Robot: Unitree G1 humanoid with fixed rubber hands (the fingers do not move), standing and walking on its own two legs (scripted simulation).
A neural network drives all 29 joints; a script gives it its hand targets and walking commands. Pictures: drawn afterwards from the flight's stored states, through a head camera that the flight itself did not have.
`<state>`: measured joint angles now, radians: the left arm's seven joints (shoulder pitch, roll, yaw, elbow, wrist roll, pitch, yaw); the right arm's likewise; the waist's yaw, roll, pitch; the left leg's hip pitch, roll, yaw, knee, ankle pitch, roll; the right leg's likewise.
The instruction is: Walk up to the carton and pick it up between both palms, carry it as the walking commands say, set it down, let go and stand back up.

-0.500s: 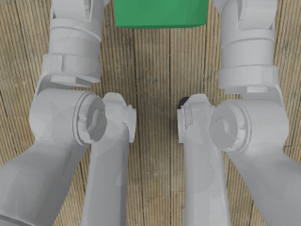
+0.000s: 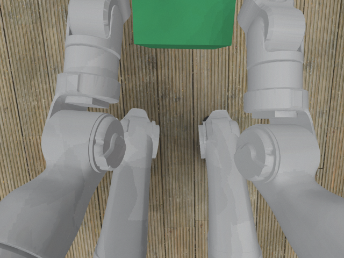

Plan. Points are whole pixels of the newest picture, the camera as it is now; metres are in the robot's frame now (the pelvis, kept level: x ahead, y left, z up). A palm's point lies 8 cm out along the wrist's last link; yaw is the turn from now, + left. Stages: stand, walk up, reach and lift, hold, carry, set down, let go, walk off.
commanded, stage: reach and lift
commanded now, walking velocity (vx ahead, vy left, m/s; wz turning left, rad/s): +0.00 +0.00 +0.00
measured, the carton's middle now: out of the picture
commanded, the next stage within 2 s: none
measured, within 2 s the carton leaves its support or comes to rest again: neither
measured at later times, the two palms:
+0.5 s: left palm out of the picture +0.54 +0.12 -0.02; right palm out of the picture +0.53 -0.11 -0.02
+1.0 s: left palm out of the picture +0.51 +0.11 +0.05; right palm out of the picture +0.51 -0.11 +0.06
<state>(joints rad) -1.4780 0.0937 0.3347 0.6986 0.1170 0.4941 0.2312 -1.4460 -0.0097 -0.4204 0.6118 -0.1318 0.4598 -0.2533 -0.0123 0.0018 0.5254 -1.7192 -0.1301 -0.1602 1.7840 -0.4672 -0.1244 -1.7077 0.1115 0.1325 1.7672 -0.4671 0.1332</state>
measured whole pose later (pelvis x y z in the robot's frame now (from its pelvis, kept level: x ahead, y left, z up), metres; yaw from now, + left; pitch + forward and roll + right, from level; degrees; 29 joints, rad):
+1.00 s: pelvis +0.00 +0.00 +0.10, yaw +1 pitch +11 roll -1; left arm -1.21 0.02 0.29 0.64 0.09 0.48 0.27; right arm -1.19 0.05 -0.37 0.58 -0.13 0.45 -0.26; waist -0.03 0.01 0.52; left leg -1.23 -0.12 -0.17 1.45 -0.42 -0.10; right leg -1.21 0.09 0.15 1.43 -0.42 0.12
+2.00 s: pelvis +0.04 +0.01 +0.22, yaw +1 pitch +6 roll -1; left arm -0.80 -0.12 0.30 0.72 0.18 0.43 0.28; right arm -0.79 0.18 -0.37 0.65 -0.22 0.41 -0.24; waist -0.04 0.01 0.22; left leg -0.74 -0.08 -0.18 0.92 -0.28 -0.06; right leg -0.71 0.05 0.17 0.89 -0.28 0.09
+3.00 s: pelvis +0.11 +0.01 +0.27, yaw +0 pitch -9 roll +0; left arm -0.47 -0.22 0.24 0.53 0.27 0.73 0.20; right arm -0.45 0.21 -0.27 0.49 -0.29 0.72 -0.14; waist -0.03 0.01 0.04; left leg -0.16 -0.04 -0.16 0.59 -0.27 -0.03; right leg -0.14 0.02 0.18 0.55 -0.25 0.07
